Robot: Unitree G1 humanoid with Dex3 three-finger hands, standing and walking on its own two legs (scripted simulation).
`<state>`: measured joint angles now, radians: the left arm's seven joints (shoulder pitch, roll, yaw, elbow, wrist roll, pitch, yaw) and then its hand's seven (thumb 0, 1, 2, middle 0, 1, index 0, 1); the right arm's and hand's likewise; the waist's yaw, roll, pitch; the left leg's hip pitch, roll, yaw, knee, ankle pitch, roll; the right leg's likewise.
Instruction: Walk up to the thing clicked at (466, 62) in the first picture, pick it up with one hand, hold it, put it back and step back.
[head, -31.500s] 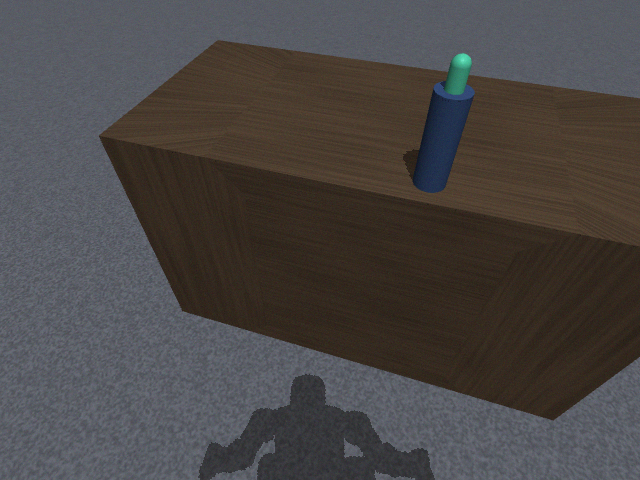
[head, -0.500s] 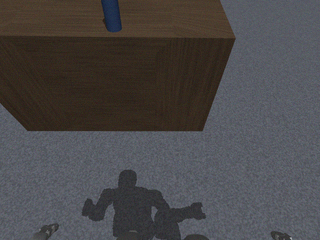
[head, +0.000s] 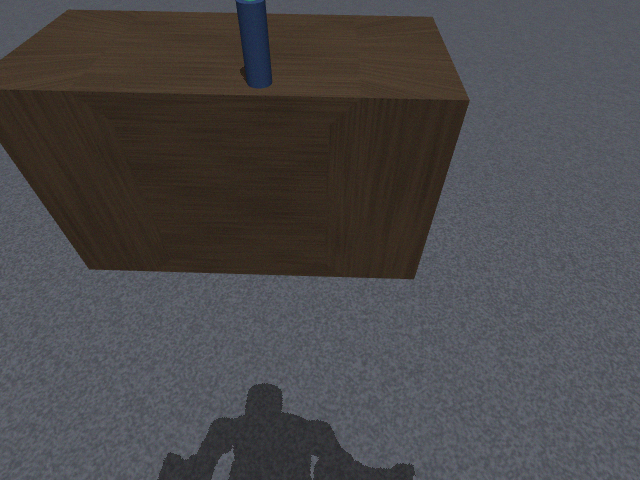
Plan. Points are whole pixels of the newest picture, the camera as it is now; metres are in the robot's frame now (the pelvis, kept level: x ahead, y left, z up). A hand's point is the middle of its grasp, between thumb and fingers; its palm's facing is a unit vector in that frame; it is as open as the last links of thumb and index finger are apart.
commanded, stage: step back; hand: left
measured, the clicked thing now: (253, 31) +1.05 +0.22 +0.11
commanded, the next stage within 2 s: stand in 0.74 s
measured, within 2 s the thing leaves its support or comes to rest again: neither
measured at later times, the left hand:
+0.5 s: hand out of the picture +0.10 +0.28 -0.16, palm faces +0.02 -0.94 -0.35, open 7.4 cm
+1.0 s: hand out of the picture +0.14 +0.27 -0.14, palm faces -0.02 -0.94 -0.34, open 7.4 cm
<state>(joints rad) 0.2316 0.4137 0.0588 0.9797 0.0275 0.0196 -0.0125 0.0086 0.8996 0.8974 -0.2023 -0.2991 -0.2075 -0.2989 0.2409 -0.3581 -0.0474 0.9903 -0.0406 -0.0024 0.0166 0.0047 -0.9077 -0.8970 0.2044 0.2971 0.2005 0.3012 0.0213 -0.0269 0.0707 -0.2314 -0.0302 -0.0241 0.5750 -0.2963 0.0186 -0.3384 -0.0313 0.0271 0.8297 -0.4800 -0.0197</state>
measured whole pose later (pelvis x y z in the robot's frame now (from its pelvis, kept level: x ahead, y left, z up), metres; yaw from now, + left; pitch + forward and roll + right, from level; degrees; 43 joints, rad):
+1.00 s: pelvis +0.05 +0.02 +0.02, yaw +0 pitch -3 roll +0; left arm 0.09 0.35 0.00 1.12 0.01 -0.02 -0.01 0.01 0.90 0.90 -0.20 -0.30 -0.21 -0.30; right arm 0.04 -0.34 -0.01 1.12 -0.01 -0.01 0.01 0.00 -0.91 -0.90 0.20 0.30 0.20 0.30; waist 0.01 0.00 0.07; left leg -0.16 0.02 0.03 0.37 -0.15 -0.01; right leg -0.07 -0.03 0.00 0.35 -0.23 0.03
